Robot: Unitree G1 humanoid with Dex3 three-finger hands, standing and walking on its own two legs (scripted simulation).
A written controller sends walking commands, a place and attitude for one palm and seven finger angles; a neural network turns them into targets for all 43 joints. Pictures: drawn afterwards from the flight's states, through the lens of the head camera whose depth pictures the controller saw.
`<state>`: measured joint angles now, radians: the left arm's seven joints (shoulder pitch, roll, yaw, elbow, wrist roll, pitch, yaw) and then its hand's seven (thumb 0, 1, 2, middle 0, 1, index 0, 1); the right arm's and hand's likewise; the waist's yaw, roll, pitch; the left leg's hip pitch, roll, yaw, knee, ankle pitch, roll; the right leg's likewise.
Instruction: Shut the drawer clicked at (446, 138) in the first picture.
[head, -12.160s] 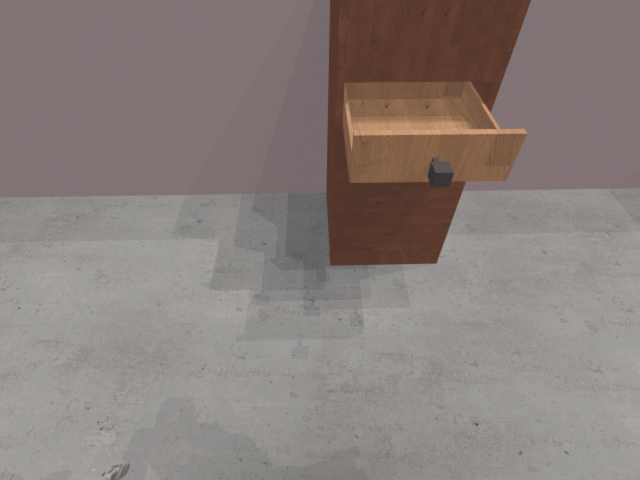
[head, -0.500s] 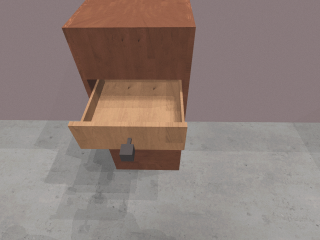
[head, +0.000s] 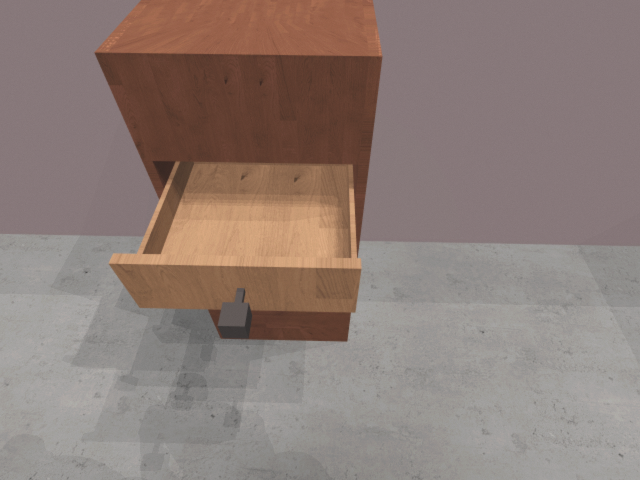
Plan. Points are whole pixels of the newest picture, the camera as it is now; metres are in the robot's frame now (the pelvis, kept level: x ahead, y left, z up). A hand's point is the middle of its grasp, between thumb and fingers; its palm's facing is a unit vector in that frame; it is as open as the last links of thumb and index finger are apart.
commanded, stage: look again from close up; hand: left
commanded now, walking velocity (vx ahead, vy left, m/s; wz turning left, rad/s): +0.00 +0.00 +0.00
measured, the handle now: (237, 309) +0.37 +0.16 -0.07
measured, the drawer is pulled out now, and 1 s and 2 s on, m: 0.24 0.24 0.24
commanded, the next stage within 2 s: raise the hand and make a fist in 0.18 s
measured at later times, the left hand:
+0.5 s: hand (209, 404) +0.21 +0.15 -0.01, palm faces +0.20 -0.97 -0.12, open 6.9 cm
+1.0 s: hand (238, 440) +0.17 +0.11 -0.03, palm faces -0.14 -0.99 -0.03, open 4.4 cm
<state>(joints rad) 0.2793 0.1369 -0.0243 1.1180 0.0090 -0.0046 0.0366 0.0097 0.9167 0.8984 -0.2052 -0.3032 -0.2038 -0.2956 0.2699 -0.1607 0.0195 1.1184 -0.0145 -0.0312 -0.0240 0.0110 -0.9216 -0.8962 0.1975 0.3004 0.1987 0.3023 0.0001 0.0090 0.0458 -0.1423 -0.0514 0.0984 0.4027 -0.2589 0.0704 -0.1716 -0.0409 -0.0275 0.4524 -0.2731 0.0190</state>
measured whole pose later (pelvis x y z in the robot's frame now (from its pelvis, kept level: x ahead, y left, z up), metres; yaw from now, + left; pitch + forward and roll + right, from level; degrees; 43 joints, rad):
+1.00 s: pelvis -0.06 -0.06 -0.08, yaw +4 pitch +11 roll -1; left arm 0.24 0.26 0.11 0.10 -0.28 -0.31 -0.39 0.01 0.90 0.90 -0.75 -0.90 -0.75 -0.89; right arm 0.21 -0.19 0.06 0.58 0.04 -0.24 -0.05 0.01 -0.91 -0.90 0.20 0.30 0.20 0.30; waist -0.01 0.05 -0.11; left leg -0.82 0.03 -0.02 1.11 -0.48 -0.02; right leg -0.79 0.01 -0.15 1.07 -0.49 -0.08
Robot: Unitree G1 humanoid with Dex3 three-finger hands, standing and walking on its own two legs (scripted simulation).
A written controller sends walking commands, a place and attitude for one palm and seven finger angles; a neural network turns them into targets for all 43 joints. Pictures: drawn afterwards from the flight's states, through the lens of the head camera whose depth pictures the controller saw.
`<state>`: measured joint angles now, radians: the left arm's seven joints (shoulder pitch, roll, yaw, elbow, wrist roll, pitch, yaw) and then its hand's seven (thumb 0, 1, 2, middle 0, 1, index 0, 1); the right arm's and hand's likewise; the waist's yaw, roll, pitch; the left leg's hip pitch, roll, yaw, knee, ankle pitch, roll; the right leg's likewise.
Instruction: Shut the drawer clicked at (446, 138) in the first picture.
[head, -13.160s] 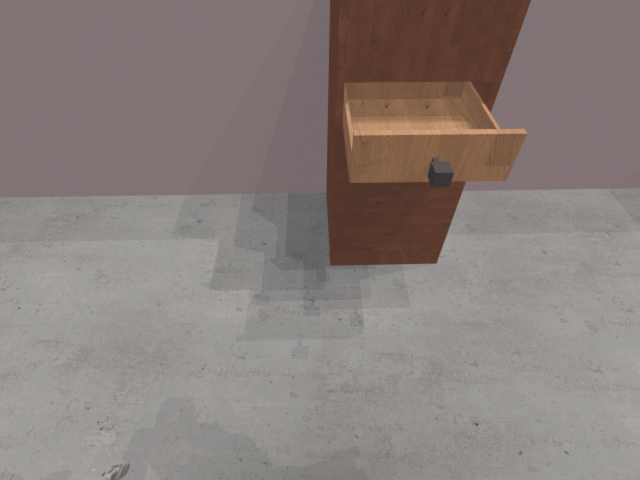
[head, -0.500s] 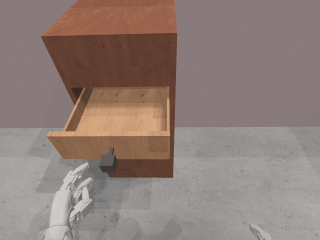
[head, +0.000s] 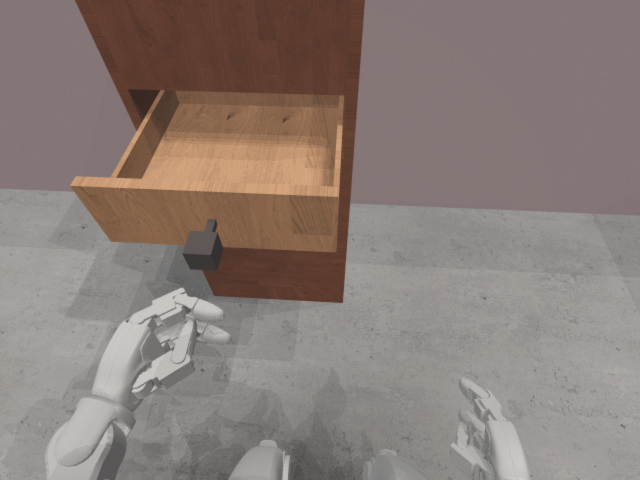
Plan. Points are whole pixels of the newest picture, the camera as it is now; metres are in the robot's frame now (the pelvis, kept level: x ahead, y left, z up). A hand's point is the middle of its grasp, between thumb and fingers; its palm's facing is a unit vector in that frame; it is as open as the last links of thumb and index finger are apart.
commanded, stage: raise the hand and make a fist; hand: left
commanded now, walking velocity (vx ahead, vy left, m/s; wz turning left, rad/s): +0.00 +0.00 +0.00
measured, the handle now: (207, 240) +0.44 +0.19 +0.01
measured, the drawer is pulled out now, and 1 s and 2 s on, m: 0.24 0.24 0.24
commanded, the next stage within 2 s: bring the fist close to the handle in 1.18 s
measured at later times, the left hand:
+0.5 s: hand (165, 342) +0.24 +0.17 +0.10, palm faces -0.02 -1.00 -0.02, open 3.1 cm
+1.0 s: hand (181, 347) +0.24 +0.15 +0.10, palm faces -0.07 -1.00 -0.03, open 3.3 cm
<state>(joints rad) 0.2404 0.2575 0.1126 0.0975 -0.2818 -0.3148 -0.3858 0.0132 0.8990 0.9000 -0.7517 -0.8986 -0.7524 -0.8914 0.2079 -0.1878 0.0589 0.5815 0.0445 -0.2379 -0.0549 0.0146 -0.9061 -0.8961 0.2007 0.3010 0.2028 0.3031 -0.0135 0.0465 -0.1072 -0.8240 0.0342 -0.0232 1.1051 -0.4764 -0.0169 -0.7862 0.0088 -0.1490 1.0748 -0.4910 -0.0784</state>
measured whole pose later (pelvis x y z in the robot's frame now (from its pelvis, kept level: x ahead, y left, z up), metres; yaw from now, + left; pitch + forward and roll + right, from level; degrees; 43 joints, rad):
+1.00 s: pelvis +0.04 +0.03 +0.03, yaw -1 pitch +9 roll -1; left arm 0.54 0.16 -0.05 -0.27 -0.14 -0.22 -0.09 0.01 0.90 0.90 -1.40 -1.60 -1.40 -1.60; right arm 0.30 -0.24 0.03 0.46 0.02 -0.15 -0.01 0.02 -0.91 -0.90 0.20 0.30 0.20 0.30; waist -0.01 0.05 -0.13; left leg -0.64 0.00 0.03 0.95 -0.48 0.03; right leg -0.61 -0.01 -0.09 0.92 -0.47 -0.03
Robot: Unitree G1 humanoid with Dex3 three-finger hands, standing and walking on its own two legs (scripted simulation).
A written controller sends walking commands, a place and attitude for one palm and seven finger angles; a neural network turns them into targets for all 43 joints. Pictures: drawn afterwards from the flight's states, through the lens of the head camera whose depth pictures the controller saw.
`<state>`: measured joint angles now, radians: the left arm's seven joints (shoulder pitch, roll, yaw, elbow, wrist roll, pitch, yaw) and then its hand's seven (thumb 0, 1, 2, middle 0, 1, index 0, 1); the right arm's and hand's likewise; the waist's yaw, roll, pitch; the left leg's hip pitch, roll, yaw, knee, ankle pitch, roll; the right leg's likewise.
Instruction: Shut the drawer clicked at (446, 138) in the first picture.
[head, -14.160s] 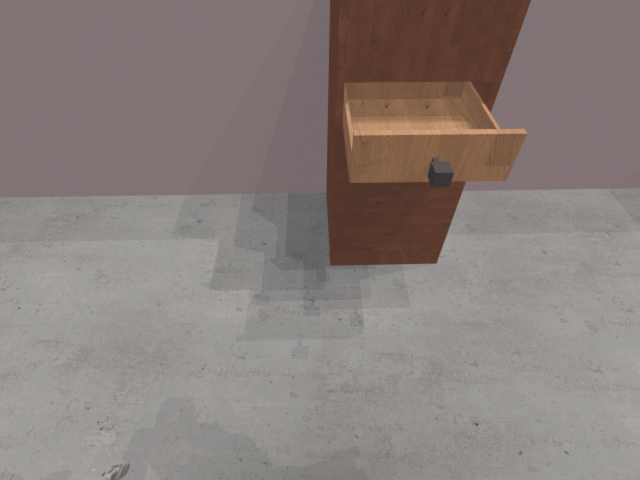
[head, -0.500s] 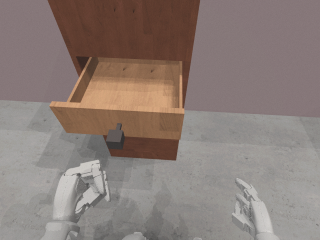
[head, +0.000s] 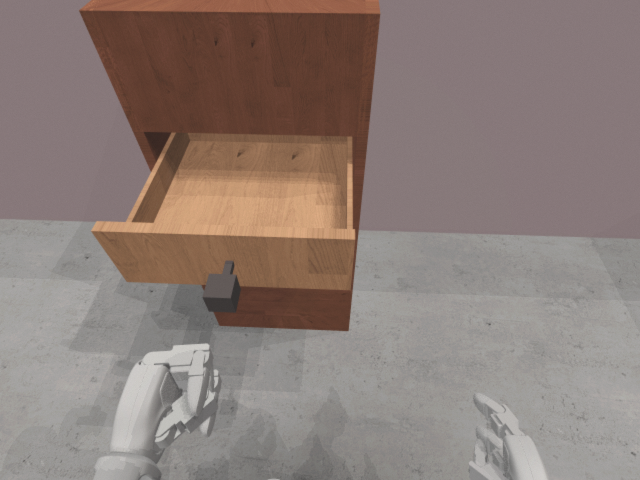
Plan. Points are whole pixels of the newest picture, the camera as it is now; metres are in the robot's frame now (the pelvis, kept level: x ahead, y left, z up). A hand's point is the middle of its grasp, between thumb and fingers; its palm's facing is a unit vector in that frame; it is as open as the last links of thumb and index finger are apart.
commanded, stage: raise the hand and make a fist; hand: left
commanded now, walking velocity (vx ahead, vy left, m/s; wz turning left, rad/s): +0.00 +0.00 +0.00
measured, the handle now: (225, 282) +0.40 +0.17 -0.02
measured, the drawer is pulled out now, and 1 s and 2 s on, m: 0.24 0.24 0.24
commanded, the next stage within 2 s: bring the fist close to the handle in 0.18 s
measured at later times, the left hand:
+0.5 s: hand (198, 389) +0.21 +0.14 +0.06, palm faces +0.02 -1.00 -0.05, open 3.3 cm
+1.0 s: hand (232, 365) +0.26 +0.13 +0.00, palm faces -0.07 -1.00 -0.03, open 3.3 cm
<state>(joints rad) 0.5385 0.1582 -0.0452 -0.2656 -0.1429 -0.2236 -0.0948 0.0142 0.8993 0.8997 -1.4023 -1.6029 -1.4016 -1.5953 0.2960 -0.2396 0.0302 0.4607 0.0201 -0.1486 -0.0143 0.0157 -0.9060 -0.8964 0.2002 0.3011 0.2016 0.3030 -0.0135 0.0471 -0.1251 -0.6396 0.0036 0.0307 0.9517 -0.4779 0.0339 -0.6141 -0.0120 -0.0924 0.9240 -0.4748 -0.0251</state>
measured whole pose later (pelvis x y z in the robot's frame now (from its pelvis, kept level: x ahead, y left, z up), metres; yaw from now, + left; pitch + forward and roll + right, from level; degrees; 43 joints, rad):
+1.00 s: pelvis -0.01 +0.00 -0.03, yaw +0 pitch +17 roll -1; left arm 0.18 0.16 0.01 0.11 -0.15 -0.38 -0.11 0.02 0.90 0.90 -1.40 -1.60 -1.40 -1.60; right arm 0.23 -0.24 0.02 0.52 0.00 -0.14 0.00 0.01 -0.91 -0.90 0.20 0.30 0.20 0.30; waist -0.03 0.04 -0.15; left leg -0.90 0.01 0.02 1.14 -0.53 0.03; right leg -0.88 -0.02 -0.10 1.11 -0.53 -0.03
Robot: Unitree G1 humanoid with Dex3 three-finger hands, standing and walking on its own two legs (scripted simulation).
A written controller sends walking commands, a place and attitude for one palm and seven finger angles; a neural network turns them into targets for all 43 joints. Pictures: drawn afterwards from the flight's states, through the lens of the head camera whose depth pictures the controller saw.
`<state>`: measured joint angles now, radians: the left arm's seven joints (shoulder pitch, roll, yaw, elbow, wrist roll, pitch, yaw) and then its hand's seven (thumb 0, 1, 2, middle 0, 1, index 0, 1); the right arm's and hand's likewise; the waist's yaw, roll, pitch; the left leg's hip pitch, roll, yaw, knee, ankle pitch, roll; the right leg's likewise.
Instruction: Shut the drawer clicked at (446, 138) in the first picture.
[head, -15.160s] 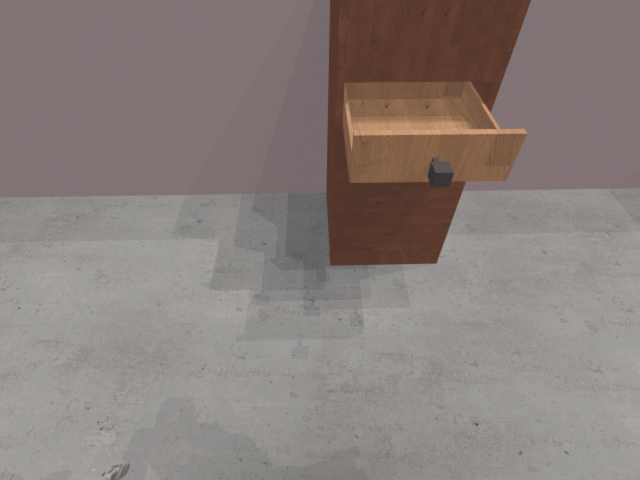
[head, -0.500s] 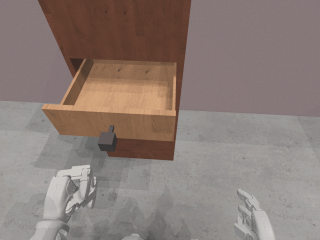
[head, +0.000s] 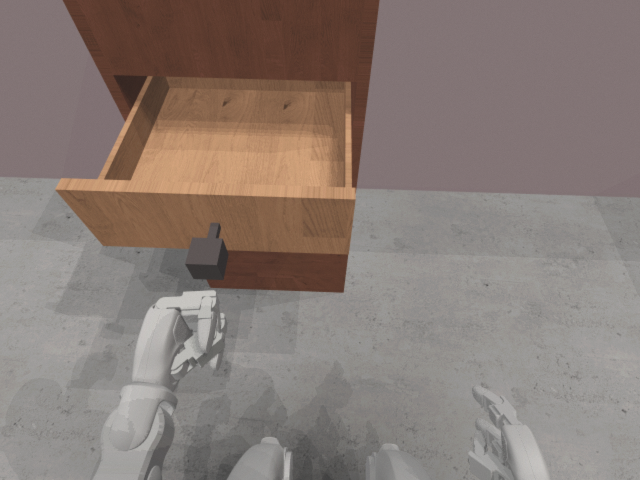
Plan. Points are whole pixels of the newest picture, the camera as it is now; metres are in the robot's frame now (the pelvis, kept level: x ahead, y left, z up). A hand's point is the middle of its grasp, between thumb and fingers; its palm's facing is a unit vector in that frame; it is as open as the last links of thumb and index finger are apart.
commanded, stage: bring the fist close to the handle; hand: left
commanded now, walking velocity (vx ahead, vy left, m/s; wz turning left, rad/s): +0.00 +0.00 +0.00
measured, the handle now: (210, 247) +0.41 +0.17 +0.01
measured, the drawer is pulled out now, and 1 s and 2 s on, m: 0.24 0.24 0.12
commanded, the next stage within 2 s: push the drawer shut in 0.68 s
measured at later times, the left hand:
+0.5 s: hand (221, 322) +0.30 +0.13 +0.02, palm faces -0.04 -1.00 -0.03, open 3.3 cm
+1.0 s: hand (228, 315) +0.32 +0.13 +0.01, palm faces -0.05 -1.00 -0.04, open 3.3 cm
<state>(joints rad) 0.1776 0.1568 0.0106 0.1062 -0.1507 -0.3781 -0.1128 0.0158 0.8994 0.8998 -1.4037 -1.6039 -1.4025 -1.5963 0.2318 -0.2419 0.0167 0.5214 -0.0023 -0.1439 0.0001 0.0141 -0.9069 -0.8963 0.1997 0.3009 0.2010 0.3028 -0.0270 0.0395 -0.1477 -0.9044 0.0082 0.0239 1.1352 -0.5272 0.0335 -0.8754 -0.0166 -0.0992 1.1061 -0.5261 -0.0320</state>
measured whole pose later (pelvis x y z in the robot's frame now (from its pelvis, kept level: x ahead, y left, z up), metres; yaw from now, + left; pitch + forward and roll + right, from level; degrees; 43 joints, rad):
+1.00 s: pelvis -0.01 +0.00 -0.02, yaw +0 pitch +20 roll -2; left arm -0.07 0.18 0.04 0.33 -0.13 -0.42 -0.07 0.02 0.90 0.90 -1.41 -1.60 -1.40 -1.60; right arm 0.19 -0.24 0.02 0.54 0.00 -0.05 0.00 0.01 -0.91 -0.90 0.20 0.30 0.20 0.30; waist -0.03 0.03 -0.16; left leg -1.04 0.02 0.02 1.23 -0.54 0.03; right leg -1.01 -0.01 -0.11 1.20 -0.54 -0.04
